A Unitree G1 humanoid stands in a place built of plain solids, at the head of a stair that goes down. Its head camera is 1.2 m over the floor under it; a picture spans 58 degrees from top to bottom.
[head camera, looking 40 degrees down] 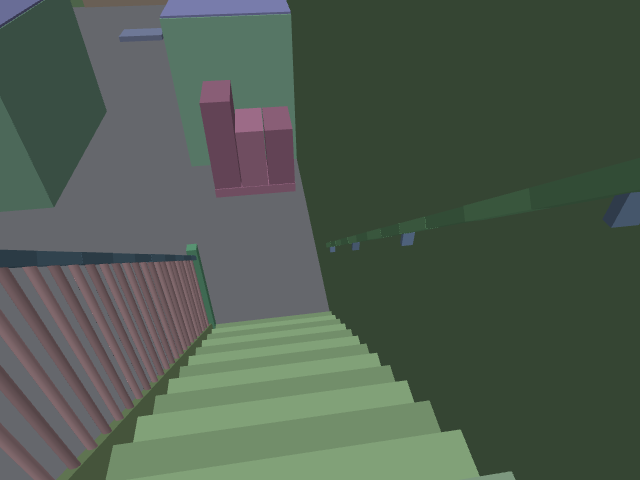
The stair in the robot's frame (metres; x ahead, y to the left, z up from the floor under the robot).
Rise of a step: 0.19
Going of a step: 0.21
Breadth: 1.20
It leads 9 degrees to the left of straight ahead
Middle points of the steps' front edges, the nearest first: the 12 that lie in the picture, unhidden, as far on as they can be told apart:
0.60 0.13 -0.19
0.81 0.16 -0.38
1.02 0.19 -0.58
1.24 0.22 -0.77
1.45 0.25 -0.96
1.66 0.29 -1.15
1.87 0.32 -1.34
2.08 0.35 -1.54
2.29 0.38 -1.73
2.50 0.41 -1.92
2.71 0.44 -2.11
2.92 0.47 -2.30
